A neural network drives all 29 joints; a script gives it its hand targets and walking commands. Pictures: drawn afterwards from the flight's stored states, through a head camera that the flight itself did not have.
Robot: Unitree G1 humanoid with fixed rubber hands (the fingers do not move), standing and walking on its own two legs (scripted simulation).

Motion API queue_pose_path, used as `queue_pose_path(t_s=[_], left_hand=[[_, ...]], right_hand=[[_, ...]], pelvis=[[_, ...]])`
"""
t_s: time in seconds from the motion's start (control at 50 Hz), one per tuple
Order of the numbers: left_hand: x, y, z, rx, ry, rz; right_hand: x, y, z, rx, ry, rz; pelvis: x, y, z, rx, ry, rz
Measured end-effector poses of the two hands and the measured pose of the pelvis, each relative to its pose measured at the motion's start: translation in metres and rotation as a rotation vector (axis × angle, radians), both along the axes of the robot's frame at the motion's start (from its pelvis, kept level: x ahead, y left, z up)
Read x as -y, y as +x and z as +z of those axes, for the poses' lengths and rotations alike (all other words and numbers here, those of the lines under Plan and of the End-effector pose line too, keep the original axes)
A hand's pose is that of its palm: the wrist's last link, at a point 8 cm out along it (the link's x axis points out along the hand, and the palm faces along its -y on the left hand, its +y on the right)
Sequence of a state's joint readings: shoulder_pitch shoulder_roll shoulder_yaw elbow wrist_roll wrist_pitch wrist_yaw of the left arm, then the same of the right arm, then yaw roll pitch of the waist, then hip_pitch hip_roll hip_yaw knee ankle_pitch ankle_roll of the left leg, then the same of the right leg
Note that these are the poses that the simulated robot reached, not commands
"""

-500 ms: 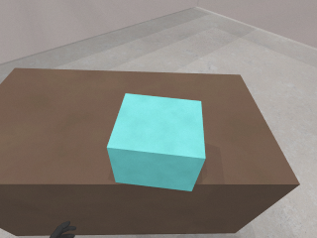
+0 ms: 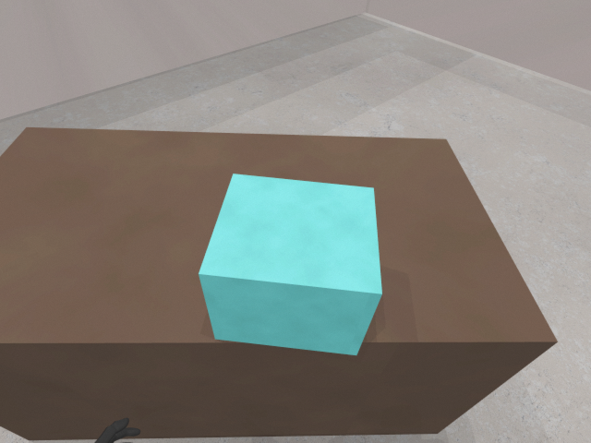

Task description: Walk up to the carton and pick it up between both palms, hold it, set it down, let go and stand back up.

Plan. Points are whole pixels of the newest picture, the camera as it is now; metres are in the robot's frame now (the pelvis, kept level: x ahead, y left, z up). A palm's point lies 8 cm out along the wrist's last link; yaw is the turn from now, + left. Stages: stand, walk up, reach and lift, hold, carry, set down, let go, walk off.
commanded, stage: stand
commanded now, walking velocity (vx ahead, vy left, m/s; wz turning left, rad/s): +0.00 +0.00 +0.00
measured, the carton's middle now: (294, 263) +0.43 +0.02 -0.03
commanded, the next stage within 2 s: none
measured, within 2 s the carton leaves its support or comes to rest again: neither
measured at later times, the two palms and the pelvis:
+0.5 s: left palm out of the picture +0.11 +0.27 -0.11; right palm out of the picture +0.08 -0.29 -0.11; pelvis +0.00 +0.00 +0.00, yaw +0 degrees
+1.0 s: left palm out of the picture +0.10 +0.27 -0.11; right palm out of the picture +0.07 -0.29 -0.11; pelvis +0.00 +0.00 +0.00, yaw +0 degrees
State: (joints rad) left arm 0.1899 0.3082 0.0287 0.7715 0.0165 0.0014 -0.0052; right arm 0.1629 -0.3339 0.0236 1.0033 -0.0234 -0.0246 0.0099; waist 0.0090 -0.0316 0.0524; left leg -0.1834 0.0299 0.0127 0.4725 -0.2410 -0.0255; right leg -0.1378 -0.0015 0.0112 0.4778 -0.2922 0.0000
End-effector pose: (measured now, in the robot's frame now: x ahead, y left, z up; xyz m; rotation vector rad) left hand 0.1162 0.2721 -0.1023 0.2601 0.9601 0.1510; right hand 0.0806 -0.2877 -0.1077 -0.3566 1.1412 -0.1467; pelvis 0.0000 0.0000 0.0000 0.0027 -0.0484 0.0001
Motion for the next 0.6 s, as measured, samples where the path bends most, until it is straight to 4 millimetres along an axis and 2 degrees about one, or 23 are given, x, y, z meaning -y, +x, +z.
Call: queue_pose_path(t_s=[0.6], left_hand=[[-0.0011,-0.0077,-0.0037,-0.025,0.0,0.007]], right_hand=[[0.0008,-0.0053,-0.001,-0.011,-0.003,-0.008]], pelvis=[[-0.0002,-0.0017,0.0,0.002,0.0,0.0]])
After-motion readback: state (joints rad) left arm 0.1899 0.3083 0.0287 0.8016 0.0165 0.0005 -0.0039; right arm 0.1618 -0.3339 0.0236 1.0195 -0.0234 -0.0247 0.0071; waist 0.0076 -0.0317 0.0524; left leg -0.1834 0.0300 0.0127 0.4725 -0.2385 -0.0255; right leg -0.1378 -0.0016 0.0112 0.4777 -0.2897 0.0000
